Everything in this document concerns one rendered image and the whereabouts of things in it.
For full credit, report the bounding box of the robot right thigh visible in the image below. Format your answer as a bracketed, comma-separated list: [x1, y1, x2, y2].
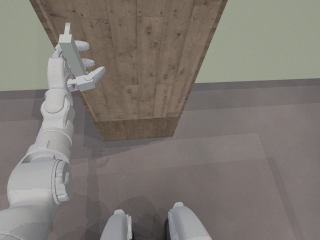
[168, 206, 212, 240]

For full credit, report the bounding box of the robot thigh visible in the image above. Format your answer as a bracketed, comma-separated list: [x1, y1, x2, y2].
[100, 213, 133, 240]
[168, 206, 212, 240]

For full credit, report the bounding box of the robot left upper arm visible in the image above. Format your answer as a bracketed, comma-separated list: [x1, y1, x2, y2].
[0, 159, 74, 240]

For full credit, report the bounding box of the cupboard door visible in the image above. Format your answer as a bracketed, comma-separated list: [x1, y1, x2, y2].
[36, 0, 223, 122]

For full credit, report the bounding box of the left robot hand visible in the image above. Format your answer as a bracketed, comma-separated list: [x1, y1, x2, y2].
[47, 40, 106, 95]

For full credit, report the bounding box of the robot left thigh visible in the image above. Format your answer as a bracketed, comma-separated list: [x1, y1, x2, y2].
[100, 213, 133, 240]

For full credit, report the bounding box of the handle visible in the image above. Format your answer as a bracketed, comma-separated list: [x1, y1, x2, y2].
[58, 22, 87, 78]

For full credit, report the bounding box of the robot left forearm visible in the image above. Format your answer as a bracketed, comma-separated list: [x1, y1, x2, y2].
[7, 88, 75, 205]

